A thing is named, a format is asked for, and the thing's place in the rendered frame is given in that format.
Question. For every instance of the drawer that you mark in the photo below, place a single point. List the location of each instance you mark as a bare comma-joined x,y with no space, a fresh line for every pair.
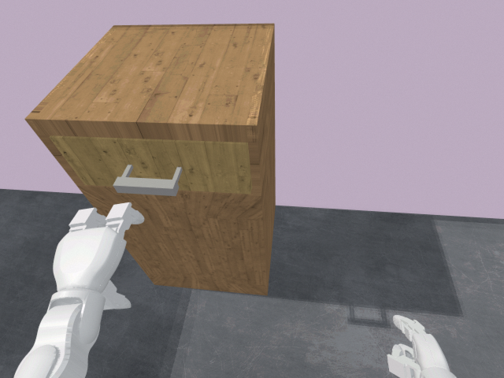
206,165

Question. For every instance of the robot left forearm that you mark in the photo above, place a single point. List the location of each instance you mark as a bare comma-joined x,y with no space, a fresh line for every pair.
65,336

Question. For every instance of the left robot hand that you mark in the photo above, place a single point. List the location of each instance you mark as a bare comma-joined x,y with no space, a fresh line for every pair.
89,254

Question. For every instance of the cabinet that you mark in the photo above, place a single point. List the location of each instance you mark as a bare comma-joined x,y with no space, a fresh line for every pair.
198,82

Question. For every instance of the right robot hand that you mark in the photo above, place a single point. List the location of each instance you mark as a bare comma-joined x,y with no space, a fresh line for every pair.
407,362

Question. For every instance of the handle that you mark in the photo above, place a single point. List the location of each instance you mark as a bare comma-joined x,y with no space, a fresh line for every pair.
146,186

